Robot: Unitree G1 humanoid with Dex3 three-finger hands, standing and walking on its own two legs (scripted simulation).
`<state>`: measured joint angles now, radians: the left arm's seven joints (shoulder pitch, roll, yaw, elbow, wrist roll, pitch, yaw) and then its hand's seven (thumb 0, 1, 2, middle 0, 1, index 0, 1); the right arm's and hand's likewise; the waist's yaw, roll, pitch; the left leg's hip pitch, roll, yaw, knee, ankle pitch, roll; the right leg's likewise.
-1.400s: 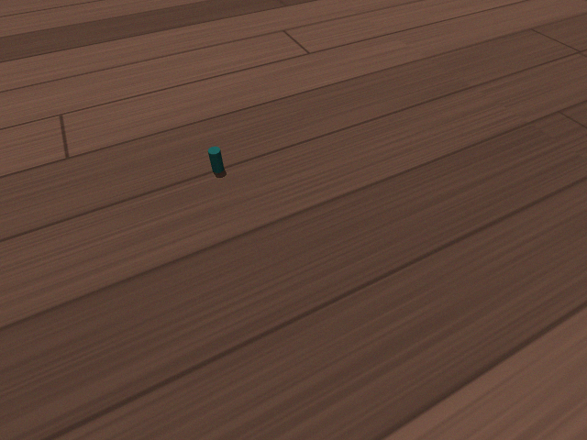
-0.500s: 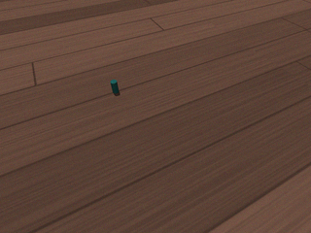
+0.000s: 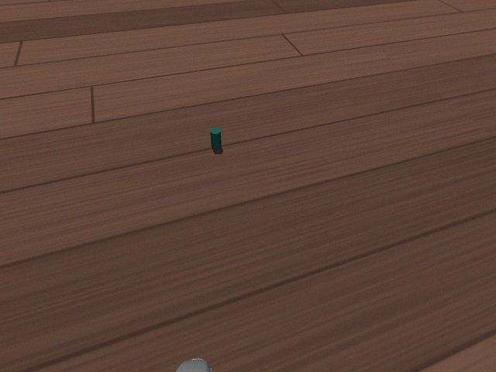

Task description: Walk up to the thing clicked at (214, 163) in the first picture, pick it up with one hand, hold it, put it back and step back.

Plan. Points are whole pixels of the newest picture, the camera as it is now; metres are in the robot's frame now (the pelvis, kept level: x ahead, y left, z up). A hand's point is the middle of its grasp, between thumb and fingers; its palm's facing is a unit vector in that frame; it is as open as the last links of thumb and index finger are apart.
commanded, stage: walk up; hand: left
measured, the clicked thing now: (215, 138) +1.41 +0.23 -0.71
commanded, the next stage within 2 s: none
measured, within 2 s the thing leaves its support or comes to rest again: neither
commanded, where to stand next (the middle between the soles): +1.10 +0.03 m, yaw +4 degrees
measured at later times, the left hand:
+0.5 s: hand (118, 262) +0.34 +0.30 -0.13, palm faces -0.02 -0.93 -0.38, open 7.4 cm
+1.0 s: hand (130, 228) +0.45 +0.32 -0.17, palm faces +0.06 -0.94 -0.34, open 7.4 cm
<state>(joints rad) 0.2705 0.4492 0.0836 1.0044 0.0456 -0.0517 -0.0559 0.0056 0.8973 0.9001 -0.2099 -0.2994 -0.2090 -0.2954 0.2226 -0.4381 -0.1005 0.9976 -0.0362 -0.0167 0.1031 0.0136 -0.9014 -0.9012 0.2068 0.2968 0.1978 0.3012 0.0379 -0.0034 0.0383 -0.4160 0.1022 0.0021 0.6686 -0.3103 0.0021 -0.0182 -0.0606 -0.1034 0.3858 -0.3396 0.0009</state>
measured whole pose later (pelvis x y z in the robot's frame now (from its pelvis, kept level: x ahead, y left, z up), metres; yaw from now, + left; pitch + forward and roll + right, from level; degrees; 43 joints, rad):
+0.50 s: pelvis +0.23 +0.02 -0.01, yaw +3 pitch -2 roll +2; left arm 0.17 0.43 0.07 0.92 0.02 -0.04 -0.10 0.01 0.90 0.90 -0.21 -0.30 -0.21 -0.29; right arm 0.40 -0.41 -0.06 0.91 -0.01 -0.08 0.05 0.01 -0.90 -0.90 0.21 0.30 0.20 0.30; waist -0.04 0.00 0.05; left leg 0.02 0.03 0.04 0.47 -0.44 -0.02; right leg -0.42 -0.08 -0.04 0.55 -0.13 -0.04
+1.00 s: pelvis +0.47 +0.04 -0.02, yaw +5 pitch -2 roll +0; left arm 0.37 0.44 0.04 0.91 0.01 -0.03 -0.04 0.01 0.90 0.90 -0.21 -0.30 -0.21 -0.29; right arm 0.21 -0.41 -0.07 0.83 -0.02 -0.10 0.06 0.01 -0.90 -0.90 0.21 0.30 0.20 0.30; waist 0.04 -0.05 0.08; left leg -0.39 0.05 0.08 0.65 -0.21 0.03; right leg -0.27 -0.03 0.00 1.02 -0.47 -0.05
